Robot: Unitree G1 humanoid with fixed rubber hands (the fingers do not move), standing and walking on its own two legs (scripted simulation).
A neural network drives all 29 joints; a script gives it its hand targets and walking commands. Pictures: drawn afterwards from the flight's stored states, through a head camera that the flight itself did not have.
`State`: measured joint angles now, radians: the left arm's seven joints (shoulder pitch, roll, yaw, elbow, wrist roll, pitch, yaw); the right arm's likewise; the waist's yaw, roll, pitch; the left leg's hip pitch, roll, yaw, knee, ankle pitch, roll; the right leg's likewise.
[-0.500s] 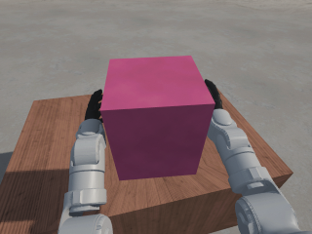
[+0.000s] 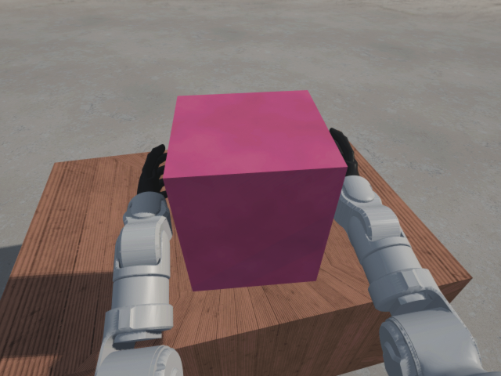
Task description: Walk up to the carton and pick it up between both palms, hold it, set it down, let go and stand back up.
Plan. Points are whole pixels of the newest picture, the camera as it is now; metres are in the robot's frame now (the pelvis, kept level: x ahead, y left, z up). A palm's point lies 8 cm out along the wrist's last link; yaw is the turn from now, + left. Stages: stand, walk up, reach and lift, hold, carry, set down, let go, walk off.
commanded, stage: hold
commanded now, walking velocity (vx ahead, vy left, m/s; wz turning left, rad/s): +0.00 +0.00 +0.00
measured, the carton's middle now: (249, 192) +0.38 -0.01 +0.14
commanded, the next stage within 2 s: none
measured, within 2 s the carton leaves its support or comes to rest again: neither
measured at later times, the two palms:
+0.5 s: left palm (152, 196) +0.37 +0.15 +0.16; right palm (342, 179) +0.37 -0.15 +0.17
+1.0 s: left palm (152, 194) +0.36 +0.14 +0.16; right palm (344, 179) +0.37 -0.16 +0.17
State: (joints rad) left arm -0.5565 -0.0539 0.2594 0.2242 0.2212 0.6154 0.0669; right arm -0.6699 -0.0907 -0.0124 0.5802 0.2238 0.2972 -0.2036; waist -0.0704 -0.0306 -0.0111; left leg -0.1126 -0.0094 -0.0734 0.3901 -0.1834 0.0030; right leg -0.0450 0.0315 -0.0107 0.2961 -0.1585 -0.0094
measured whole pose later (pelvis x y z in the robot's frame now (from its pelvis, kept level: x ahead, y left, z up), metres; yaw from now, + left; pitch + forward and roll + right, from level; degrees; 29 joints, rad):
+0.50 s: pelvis +0.00 +0.00 +0.00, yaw +0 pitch -5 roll -1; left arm -0.55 -0.05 0.25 0.22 0.22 0.62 0.06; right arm -0.65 -0.08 -0.01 0.55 0.22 0.31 -0.21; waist -0.08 -0.03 -0.01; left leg -0.12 -0.01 -0.08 0.39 -0.19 0.00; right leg -0.05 0.03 -0.02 0.29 -0.16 -0.01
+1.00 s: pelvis +0.00 +0.00 +0.00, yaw +0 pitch -5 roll -1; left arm -0.56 -0.04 0.25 0.23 0.21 0.60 0.06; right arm -0.66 -0.08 -0.02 0.57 0.22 0.29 -0.21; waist -0.07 -0.03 -0.01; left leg -0.12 -0.01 -0.08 0.39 -0.18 0.00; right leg -0.05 0.03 -0.02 0.30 -0.16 -0.01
